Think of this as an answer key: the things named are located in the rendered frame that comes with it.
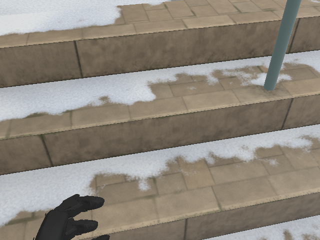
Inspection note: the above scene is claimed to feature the robot left hand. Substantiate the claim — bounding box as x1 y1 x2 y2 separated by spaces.
33 194 110 240

